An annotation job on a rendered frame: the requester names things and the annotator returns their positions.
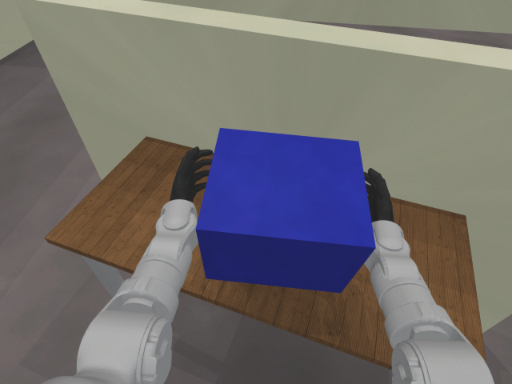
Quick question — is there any carton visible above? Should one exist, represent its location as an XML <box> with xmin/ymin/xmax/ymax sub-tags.
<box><xmin>196</xmin><ymin>128</ymin><xmax>376</xmax><ymax>293</ymax></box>

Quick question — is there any robot right hand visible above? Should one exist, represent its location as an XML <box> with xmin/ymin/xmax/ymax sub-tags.
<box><xmin>364</xmin><ymin>168</ymin><xmax>394</xmax><ymax>222</ymax></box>

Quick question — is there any right robot forearm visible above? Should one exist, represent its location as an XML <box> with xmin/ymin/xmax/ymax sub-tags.
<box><xmin>364</xmin><ymin>220</ymin><xmax>494</xmax><ymax>384</ymax></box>

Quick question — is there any robot left upper arm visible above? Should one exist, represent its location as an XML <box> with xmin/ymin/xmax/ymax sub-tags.
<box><xmin>42</xmin><ymin>310</ymin><xmax>172</xmax><ymax>384</ymax></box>

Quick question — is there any robot right upper arm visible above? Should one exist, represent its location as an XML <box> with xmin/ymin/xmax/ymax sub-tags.
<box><xmin>391</xmin><ymin>339</ymin><xmax>493</xmax><ymax>384</ymax></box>

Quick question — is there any robot left hand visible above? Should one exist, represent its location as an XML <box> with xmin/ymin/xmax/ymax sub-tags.
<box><xmin>170</xmin><ymin>146</ymin><xmax>213</xmax><ymax>202</ymax></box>

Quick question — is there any table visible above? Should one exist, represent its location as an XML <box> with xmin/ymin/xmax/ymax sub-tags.
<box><xmin>44</xmin><ymin>136</ymin><xmax>486</xmax><ymax>370</ymax></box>

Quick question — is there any left robot forearm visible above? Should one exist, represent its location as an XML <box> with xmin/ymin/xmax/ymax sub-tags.
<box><xmin>77</xmin><ymin>199</ymin><xmax>198</xmax><ymax>370</ymax></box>

